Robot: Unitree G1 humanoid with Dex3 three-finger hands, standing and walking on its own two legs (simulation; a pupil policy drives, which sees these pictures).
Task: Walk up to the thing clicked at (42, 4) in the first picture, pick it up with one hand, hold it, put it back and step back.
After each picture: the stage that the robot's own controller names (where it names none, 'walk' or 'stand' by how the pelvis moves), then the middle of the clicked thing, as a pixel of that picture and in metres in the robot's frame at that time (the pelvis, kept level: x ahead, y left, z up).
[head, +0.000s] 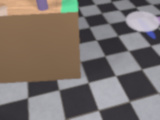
stand; out of the picture +1.00 +0.31 +0.09
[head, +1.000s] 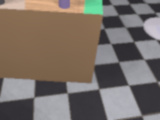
walk; out of the picture +0.92 +0.17 +0.11
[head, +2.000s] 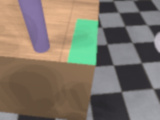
walk; (35, 23) +0.52 +0.24 +0.11
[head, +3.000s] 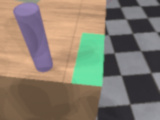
stand; (37, 42) +0.45 +0.19 +0.12
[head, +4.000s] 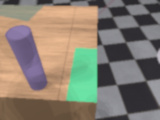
stand; (30, 62) +0.40 +0.21 +0.09
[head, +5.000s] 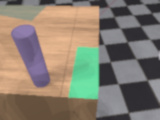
stand; (34, 60) +0.42 +0.21 +0.08
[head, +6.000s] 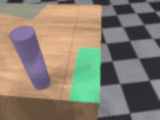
stand; (33, 62) +0.40 +0.21 +0.08
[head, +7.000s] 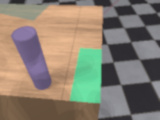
stand; (35, 62) +0.40 +0.20 +0.08
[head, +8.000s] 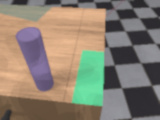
rise first; (38, 63) +0.40 +0.20 +0.09
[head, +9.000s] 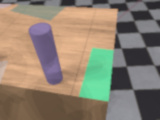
go down; (48, 57) +0.42 +0.19 +0.09
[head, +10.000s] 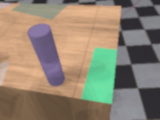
go down; (49, 59) +0.41 +0.19 +0.09
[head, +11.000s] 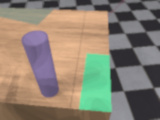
go down; (43, 68) +0.38 +0.16 +0.10
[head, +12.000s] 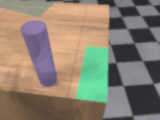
close in; (42, 58) +0.41 +0.17 +0.10
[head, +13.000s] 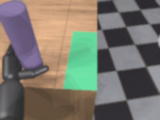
close; (25, 45) +0.43 +0.19 +0.13
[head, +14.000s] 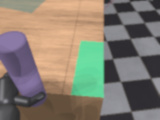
lift; (25, 75) +0.32 +0.19 +0.14
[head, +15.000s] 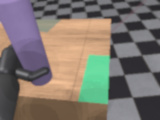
lift; (29, 46) +0.31 +0.16 +0.27
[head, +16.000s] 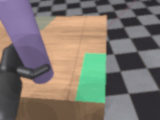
hold; (29, 44) +0.33 +0.16 +0.26
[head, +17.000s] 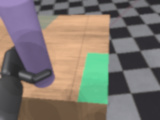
hold; (32, 48) +0.32 +0.15 +0.25
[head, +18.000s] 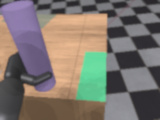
crouch; (33, 52) +0.33 +0.16 +0.22
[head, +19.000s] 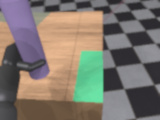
lower; (28, 42) +0.40 +0.18 +0.21
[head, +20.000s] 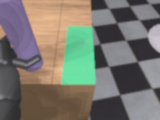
lower; (21, 37) +0.44 +0.18 +0.15
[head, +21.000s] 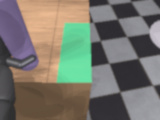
lower; (16, 36) +0.44 +0.19 +0.15
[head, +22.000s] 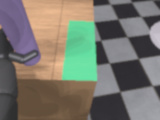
lower; (19, 31) +0.45 +0.18 +0.15
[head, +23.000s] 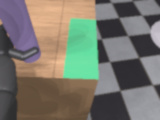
loosen; (19, 27) +0.45 +0.18 +0.16
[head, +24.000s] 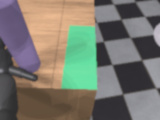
withdraw; (18, 40) +0.42 +0.19 +0.15
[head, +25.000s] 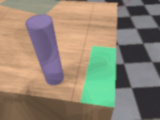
sink last; (48, 55) +0.40 +0.17 +0.13
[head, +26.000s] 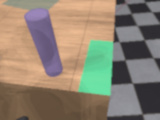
stand; (46, 47) +0.43 +0.18 +0.13
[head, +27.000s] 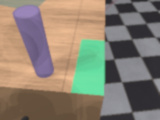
stand; (37, 46) +0.43 +0.18 +0.14
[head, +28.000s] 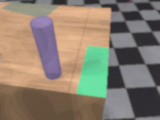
stand; (48, 51) +0.45 +0.17 +0.10
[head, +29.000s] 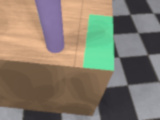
walk; (51, 21) +0.50 +0.12 +0.11
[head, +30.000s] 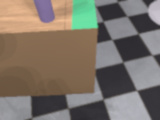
walk; out of the picture +0.68 +0.20 +0.12
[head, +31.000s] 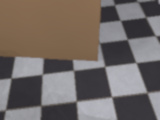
walk; out of the picture +1.03 +0.16 +0.12
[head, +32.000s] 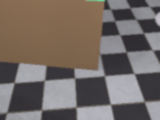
stand; out of the picture +1.09 +0.13 +0.11
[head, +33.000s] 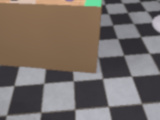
stand; out of the picture +1.11 +0.14 +0.09
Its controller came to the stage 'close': yes
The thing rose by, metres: 0.19
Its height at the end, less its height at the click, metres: +0.00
